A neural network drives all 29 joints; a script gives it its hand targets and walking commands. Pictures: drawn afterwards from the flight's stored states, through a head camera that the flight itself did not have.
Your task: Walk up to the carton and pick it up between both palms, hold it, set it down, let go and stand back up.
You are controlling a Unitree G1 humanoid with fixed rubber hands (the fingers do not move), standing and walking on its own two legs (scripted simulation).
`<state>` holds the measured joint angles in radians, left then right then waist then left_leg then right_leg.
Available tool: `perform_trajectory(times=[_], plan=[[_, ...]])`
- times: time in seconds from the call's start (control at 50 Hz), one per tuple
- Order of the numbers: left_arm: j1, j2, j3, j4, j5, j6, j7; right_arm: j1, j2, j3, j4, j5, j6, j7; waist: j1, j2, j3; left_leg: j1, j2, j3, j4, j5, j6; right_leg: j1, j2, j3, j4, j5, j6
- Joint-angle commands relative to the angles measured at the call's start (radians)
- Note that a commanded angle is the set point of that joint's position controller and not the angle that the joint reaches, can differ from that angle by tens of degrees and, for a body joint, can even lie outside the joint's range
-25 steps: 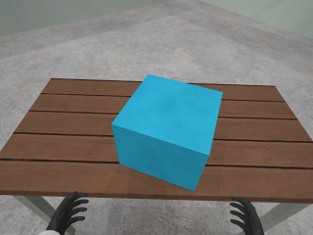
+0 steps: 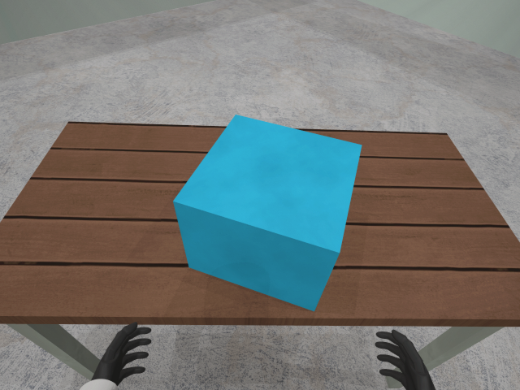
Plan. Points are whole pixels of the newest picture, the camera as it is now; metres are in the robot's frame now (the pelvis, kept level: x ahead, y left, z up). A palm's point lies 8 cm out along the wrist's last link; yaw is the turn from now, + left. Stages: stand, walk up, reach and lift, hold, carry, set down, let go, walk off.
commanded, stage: stand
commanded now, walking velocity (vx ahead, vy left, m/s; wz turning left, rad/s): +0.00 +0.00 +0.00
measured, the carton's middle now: (272, 208) +0.42 -0.02 +0.03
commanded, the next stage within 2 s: none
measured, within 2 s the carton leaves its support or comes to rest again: neither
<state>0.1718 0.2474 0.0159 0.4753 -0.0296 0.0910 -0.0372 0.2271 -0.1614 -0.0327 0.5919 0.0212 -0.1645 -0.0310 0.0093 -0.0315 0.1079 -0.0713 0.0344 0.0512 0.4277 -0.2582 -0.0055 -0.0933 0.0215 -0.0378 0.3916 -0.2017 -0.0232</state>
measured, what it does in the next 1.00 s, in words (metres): stands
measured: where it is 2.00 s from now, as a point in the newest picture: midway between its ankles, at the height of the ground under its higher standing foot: outside the picture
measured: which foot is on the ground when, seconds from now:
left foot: down 0.00-1.00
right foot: down 0.00-1.00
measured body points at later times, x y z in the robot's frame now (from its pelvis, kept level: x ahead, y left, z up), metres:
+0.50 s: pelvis +0.00 +0.00 +0.00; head -0.01 -0.01 +0.45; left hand +0.12 +0.32 -0.08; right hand +0.16 -0.30 -0.09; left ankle -0.01 +0.12 -0.74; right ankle +0.01 -0.11 -0.74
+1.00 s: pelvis -0.02 -0.01 +0.00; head -0.02 -0.01 +0.45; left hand +0.07 +0.31 -0.10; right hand +0.09 -0.32 -0.11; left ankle -0.01 +0.12 -0.74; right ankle +0.01 -0.11 -0.74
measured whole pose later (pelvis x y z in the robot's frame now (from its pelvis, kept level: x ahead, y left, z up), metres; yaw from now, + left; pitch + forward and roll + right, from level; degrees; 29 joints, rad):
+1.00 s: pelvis -0.02 -0.01 +0.00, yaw +3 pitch -5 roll +0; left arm 0.19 0.40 0.02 0.92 0.00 -0.05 0.01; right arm 0.16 -0.40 0.00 1.00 -0.01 -0.05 0.00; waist 0.01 0.00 0.07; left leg -0.10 0.01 0.01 0.36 -0.18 -0.01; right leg -0.12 -0.01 -0.07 0.37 -0.17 -0.02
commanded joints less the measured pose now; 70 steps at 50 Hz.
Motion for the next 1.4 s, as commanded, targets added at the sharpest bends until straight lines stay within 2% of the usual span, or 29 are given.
perform_trajectory(times=[0.0, 0.02, 0.04, 0.06, 0.1, 0.12, 0.16, 0.2, 0.22, 0.24, 0.32, 0.44, 0.5, 0.54, 0.6, 0.64, 0.66, 0.74, 0.76, 0.8, 0.82, 0.86, 0.9, 0.92, 0.96, 1.04, 1.1, 1.16, 1.38], plan=[[-0.013, 0.210, 0.095, 0.004, 0.074, -0.075, 0.027, -0.028, -0.274, -0.044, 0.018, -0.045, 0.031, 0.025, 0.004, 0.162, -0.081, -0.177, 0.055, -0.115, -0.038, 0.260, 0.010, 0.011, -0.124, 0.087, 0.013, 0.173, 0.012], [0.020, 0.186, 0.083, 0.027, 0.077, -0.098, 0.023, -0.001, -0.276, -0.054, 0.020, -0.041, 0.067, 0.027, 0.009, 0.186, -0.085, -0.209, 0.052, -0.093, -0.059, 0.185, 0.026, 0.024, -0.133, 0.089, 0.008, 0.107, 0.016], [0.036, 0.235, 0.093, 0.034, 0.075, -0.110, 0.027, -0.023, -0.283, -0.070, 0.001, -0.039, 0.080, 0.035, 0.014, 0.109, -0.090, -0.173, 0.070, -0.113, -0.054, 0.181, 0.030, 0.002, -0.139, 0.084, 0.020, 0.133, 0.018], [0.012, 0.269, 0.104, 0.025, 0.075, -0.128, 0.032, -0.076, -0.279, -0.059, -0.021, -0.038, 0.090, 0.036, 0.027, 0.119, -0.139, -0.109, 0.072, -0.113, -0.029, 0.222, 0.027, -0.017, -0.136, 0.075, 0.041, 0.149, 0.018], [-0.009, 0.257, 0.090, 0.043, 0.058, -0.155, 0.035, -0.061, -0.290, -0.075, -0.004, -0.033, 0.077, 0.038, 0.011, 0.027, -0.198, -0.101, 0.080, -0.134, -0.022, 0.217, 0.039, 0.002, -0.143, 0.066, 0.045, 0.139, 0.023], [-0.006, 0.220, 0.085, 0.054, 0.048, -0.153, 0.028, -0.044, -0.312, -0.079, 0.012, -0.038, 0.083, 0.038, 0.007, 0.068, -0.184, -0.116, 0.075, -0.119, -0.006, 0.211, 0.042, 0.002, -0.144, 0.069, 0.025, 0.187, 0.015], [-0.063, 0.225, 0.074, 0.048, 0.047, -0.157, 0.034, -0.049, -0.314, -0.085, 0.028, -0.032, 0.087, 0.042, -0.017, -0.011, -0.115, -0.093, 0.076, -0.129, -0.010, 0.188, 0.039, -0.095, -0.152, 0.086, 0.017, 0.163, 0.004], [-0.031, 0.264, 0.085, 0.074, 0.040, -0.160, 0.030, -0.032, -0.346, -0.081, 0.052, -0.029, 0.094, 0.049, -0.010, 0.023, -0.093, -0.146, 0.085, -0.150, -0.042, 0.131, 0.038, -0.051, -0.157, 0.079, 0.020, 0.138, 0.010], [-0.013, 0.278, 0.086, 0.090, 0.037, -0.161, 0.035, -0.022, -0.328, -0.081, 0.060, -0.038, 0.091, 0.048, -0.007, -0.019, -0.100, -0.073, 0.088, -0.164, -0.038, 0.190, 0.039, -0.093, -0.160, 0.082, 0.017, 0.143, 0.005], [-0.018, 0.279, 0.084, 0.096, 0.044, -0.166, 0.037, -0.078, -0.343, -0.075, 0.061, -0.034, 0.094, 0.056, 0.015, 0.054, -0.156, -0.090, 0.081, -0.161, -0.021, 0.249, 0.047, -0.044, -0.159, 0.076, 0.030, 0.169, 0.007], [-0.026, 0.312, 0.072, 0.135, 0.035, -0.166, 0.039, -0.065, -0.404, -0.081, 0.109, -0.032, 0.096, 0.044, -0.009, -0.031, -0.139, -0.041, 0.081, -0.156, -0.027, 0.247, 0.038, -0.066, -0.169, 0.081, 0.006, 0.208, 0.007], [-0.001, 0.351, 0.068, 0.224, 0.028, -0.158, 0.039, -0.066, -0.369, -0.043, 0.178, -0.033, 0.107, 0.057, -0.010, 0.025, -0.066, -0.063, 0.089, -0.169, -0.087, 0.174, 0.039, -0.088, -0.171, 0.094, -0.046, 0.071, 0.011], [-0.021, 0.337, 0.055, 0.240, 0.026, -0.171, 0.039, -0.038, -0.376, -0.034, 0.223, -0.025, 0.099, 0.055, -0.012, 0.008, -0.089, -0.051, 0.092, -0.172, -0.087, 0.256, 0.038, -0.037, -0.191, 0.096, -0.043, 0.162, 0.013], [-0.010, 0.351, 0.059, 0.277, 0.027, -0.166, 0.039, -0.097, -0.389, -0.038, 0.235, -0.028, 0.102, 0.054, -0.009, 0.084, -0.105, -0.040, 0.089, -0.162, -0.101, 0.174, 0.036, -0.045, -0.186, 0.095, -0.076, 0.095, 0.008], [0.003, 0.356, 0.057, 0.301, 0.031, -0.161, 0.045, -0.090, -0.395, -0.030, 0.255, -0.018, 0.102, 0.042, -0.008, -0.004, -0.056, -0.061, 0.091, -0.172, -0.109, 0.158, 0.030, -0.059, -0.180, 0.096, -0.095, 0.079, 0.005], [0.020, 0.372, 0.062, 0.316, 0.025, -0.160, 0.047, -0.107, -0.417, -0.026, 0.266, -0.027, 0.101, 0.040, 0.004, 0.074, -0.061, -0.088, 0.091, -0.155, -0.122, 0.179, 0.026, -0.007, -0.185, 0.100, -0.078, 0.096, 0.004], [0.038, 0.313, 0.045, 0.343, 0.024, -0.155, 0.045, -0.101, -0.408, -0.027, 0.284, -0.020, 0.103, 0.037, 0.009, 0.071, -0.089, -0.076, 0.074, -0.155, -0.126, 0.086, 0.027, -0.034, -0.172, 0.095, -0.101, 0.018, -0.004], [0.005, 0.343, 0.050, 0.346, 0.030, -0.151, 0.050, -0.101, -0.399, -0.021, 0.302, -0.025, 0.102, 0.036, -0.006, -0.009, -0.073, -0.046, 0.083, -0.166, -0.122, 0.141, 0.026, -0.040, -0.157, 0.092, -0.096, 0.053, 0.017], [0.024, 0.316, 0.031, 0.365, 0.027, -0.153, 0.045, -0.084, -0.371, -0.009, 0.320, -0.027, 0.108, 0.040, -0.009, 0.038, -0.113, -0.030, 0.086, -0.153, -0.132, 0.110, 0.030, -0.044, -0.163, 0.085, -0.095, 0.018, 0.007], [0.010, 0.339, 0.042, 0.362, 0.025, -0.154, 0.046, -0.080, -0.392, -0.010, 0.341, -0.033, 0.113, 0.041, -0.001, 0.002, -0.052, -0.109, 0.082, -0.163, -0.156, 0.076, 0.030, -0.039, -0.161, 0.094, -0.098, -0.010, 0.010], [-0.004, 0.331, 0.039, 0.374, 0.030, -0.152, 0.042, -0.067, -0.404, -0.020, 0.343, -0.026, 0.110, 0.036, -0.018, 0.042, -0.041, -0.057, 0.084, -0.145, -0.137, 0.068, 0.024, -0.093, -0.175, 0.113, -0.126, -0.053, 0.005], [0.016, 0.334, 0.042, 0.367, 0.024, -0.155, 0.044, -0.104, -0.435, -0.018, 0.337, -0.023, 0.111, 0.036, 0.009, -0.003, -0.081, -0.101, 0.099, -0.164, -0.134, 0.121, 0.043, -0.002, -0.177, 0.104, -0.109, 0.103, 0.000], [-0.010, 0.364, 0.051, 0.386, 0.029, -0.159, 0.051, -0.102, -0.414, -0.005, 0.351, -0.031, 0.105, 0.037, -0.001, 0.049, -0.093, -0.067, 0.089, -0.153, -0.133, 0.151, 0.029, -0.010, -0.178, 0.110, -0.089, 0.113, -0.004], [0.002, 0.321, 0.043, 0.386, 0.026, -0.155, 0.047, -0.065, -0.397, 0.000, 0.355, -0.022, 0.100, 0.033, -0.006, 0.025, -0.132, -0.053, 0.093, -0.158, -0.129, 0.138, 0.037, 0.017, -0.186, 0.113, -0.103, 0.129, -0.010], [0.002, 0.339, 0.046, 0.402, 0.029, -0.155, 0.047, -0.092, -0.389, -0.004, 0.356, -0.025, 0.107, 0.024, -0.001, -0.004, -0.076, -0.031, 0.098, -0.149, -0.139, 0.151, 0.026, -0.034, -0.172, 0.102, -0.108, 0.085, 0.000], [0.007, 0.317, 0.038, 0.406, 0.013, -0.154, 0.046, -0.096, -0.422, -0.008, 0.369, -0.026, 0.111, 0.029, -0.010, 0.059, -0.019, -0.137, 0.091, -0.153, -0.162, 0.056, 0.036, -0.042, -0.176, 0.117, -0.130, -0.005, -0.007], [0.001, 0.316, 0.033, 0.416, 0.019, -0.140, 0.052, -0.087, -0.413, -0.001, 0.382, -0.024, 0.112, 0.027, -0.010, 0.021, -0.046, -0.089, 0.100, -0.159, -0.159, 0.085, 0.037, -0.030, -0.180, 0.116, -0.128, 0.029, -0.006], [0.007, 0.313, 0.034, 0.413, 0.022, -0.132, 0.050, -0.065, -0.396, -0.001, 0.391, -0.030, 0.120, 0.031, -0.008, 0.035, -0.022, -0.113, 0.080, -0.151, -0.167, -0.004, 0.033, -0.069, -0.170, 0.125, -0.158, -0.125, -0.005], [-0.018, 0.313, 0.038, 0.436, 0.027, -0.140, 0.038, -0.051, -0.402, -0.010, 0.406, -0.026, 0.112, 0.020, -0.016, 0.025, -0.034, -0.084, 0.097, -0.151, -0.172, 0.012, 0.027, -0.083, -0.172, 0.132, -0.160, -0.109, -0.015]])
